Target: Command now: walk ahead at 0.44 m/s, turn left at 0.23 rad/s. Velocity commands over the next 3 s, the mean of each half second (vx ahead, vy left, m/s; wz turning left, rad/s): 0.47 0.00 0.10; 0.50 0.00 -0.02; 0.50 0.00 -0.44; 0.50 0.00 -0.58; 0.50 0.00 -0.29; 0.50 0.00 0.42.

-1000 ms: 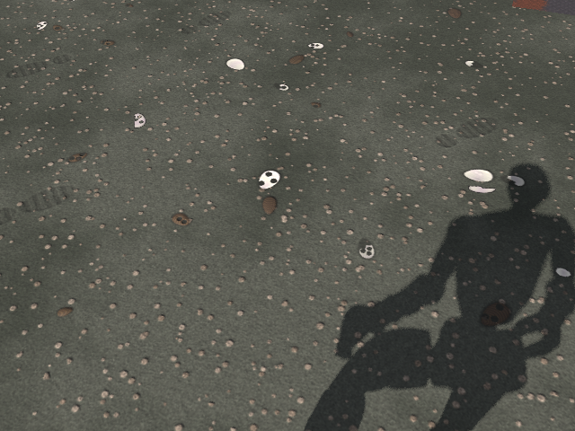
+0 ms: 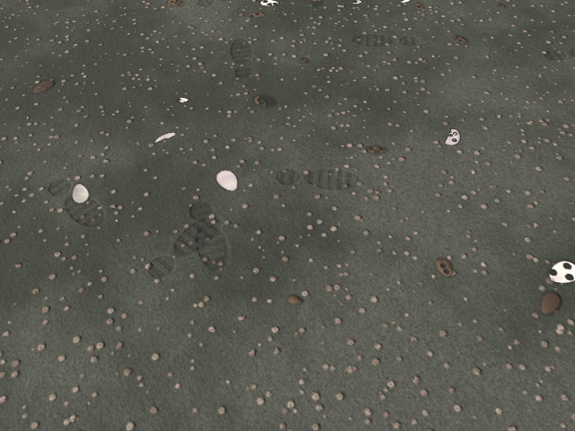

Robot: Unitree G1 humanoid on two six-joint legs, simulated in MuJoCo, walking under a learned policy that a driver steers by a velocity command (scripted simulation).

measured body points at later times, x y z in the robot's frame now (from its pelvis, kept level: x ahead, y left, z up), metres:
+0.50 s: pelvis +0.28 +0.05 +0.01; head +0.31 +0.05 +0.45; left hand +0.48 +0.30 -0.09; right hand +0.32 -0.23 -0.11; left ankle +0.21 +0.14 -0.74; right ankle +0.47 -0.12 -0.68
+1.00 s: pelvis +0.57 +0.00 +0.01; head +0.60 -0.01 +0.46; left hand +0.58 +0.27 -0.12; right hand +0.77 -0.25 -0.09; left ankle +0.74 +0.18 -0.68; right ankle +0.52 -0.09 -0.74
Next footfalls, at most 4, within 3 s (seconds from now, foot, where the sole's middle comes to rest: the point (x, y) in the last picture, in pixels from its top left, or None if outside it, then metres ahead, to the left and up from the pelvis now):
0.14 left None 0.25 0.14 -0.78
0.64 right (370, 396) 0.56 -0.09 -0.78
1.18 left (281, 284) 0.86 0.14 -0.78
1.68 right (401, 233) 1.05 -0.19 -0.78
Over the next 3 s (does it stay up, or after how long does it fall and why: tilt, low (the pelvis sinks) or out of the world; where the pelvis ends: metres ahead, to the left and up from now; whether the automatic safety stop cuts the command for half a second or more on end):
stays up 1.50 -0.44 0.00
